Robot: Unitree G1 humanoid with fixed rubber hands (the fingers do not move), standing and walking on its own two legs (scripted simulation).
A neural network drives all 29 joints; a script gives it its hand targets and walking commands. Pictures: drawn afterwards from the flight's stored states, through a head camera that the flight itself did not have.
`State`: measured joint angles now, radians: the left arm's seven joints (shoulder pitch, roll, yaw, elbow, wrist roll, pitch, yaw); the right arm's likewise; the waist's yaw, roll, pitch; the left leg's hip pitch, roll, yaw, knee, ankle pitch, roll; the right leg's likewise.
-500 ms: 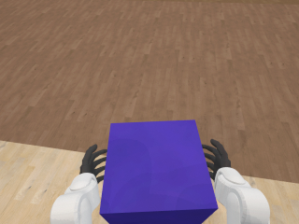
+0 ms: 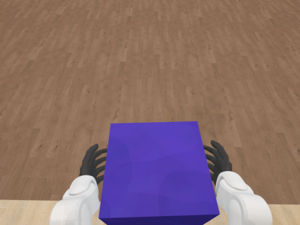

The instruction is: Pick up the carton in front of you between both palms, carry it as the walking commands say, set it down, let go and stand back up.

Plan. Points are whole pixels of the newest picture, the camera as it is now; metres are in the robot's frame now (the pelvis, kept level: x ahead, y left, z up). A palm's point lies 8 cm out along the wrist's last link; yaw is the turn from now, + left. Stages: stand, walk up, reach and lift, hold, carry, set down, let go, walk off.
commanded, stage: carry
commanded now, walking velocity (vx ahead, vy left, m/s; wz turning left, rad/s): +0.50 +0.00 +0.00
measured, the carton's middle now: (155, 181) +0.24 -0.01 +0.01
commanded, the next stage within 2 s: none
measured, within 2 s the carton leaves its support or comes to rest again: neither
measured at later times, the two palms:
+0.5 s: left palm (109, 62) +0.66 +0.13 +0.11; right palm (187, 56) +0.69 -0.18 +0.11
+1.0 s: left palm (114, 19) +1.02 +0.13 +0.13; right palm (175, 19) +1.00 -0.18 +0.14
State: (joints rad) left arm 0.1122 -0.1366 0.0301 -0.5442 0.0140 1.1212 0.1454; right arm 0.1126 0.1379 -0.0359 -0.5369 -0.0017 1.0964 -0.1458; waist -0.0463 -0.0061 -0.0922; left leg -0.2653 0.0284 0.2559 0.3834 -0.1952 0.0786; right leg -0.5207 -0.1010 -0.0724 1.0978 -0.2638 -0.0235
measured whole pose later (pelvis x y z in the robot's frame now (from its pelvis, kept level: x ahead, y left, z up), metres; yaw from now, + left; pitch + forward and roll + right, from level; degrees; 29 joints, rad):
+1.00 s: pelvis +0.67 +0.00 +0.02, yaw +1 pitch +5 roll -1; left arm -0.46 -0.16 0.30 -0.30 0.02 1.05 0.22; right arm -0.47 0.14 -0.23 -0.28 0.05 1.05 -0.21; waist -0.11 0.01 0.07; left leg -0.35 -0.02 0.12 0.51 -0.40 0.06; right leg -0.73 -0.02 -0.02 1.34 -0.38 -0.05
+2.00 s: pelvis +1.28 -0.01 +0.10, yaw +3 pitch +4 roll -1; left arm -0.55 -0.13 0.29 -0.15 0.02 1.09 0.22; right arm -0.54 0.11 -0.28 -0.18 0.00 1.11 -0.22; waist 0.04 0.03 -0.02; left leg -0.32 0.04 0.03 0.87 -0.55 -0.01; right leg -0.55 0.02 -0.14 0.71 -0.37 -0.09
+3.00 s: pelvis +1.45 +0.01 +0.11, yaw +3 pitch +1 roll -1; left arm -0.45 -0.16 0.26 -0.04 0.06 1.02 0.21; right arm -0.44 0.13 -0.28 -0.06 -0.05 1.03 -0.20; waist 0.01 0.01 -0.11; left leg -0.12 0.00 0.06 0.56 -0.59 0.02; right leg -0.15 0.01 -0.10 0.58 -0.59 -0.04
